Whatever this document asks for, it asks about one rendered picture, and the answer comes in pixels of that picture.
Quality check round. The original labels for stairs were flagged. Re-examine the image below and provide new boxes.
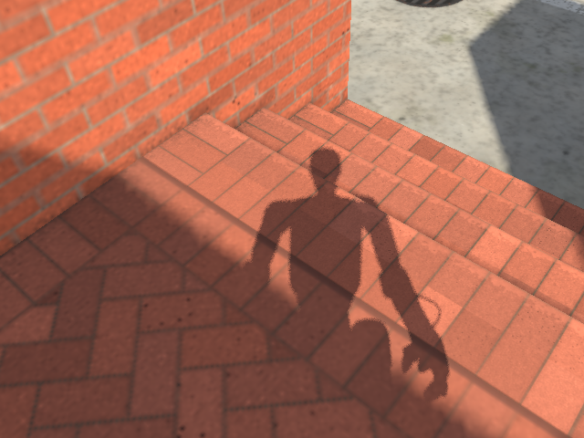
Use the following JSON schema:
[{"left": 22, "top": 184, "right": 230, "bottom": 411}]
[{"left": 235, "top": 99, "right": 584, "bottom": 324}]

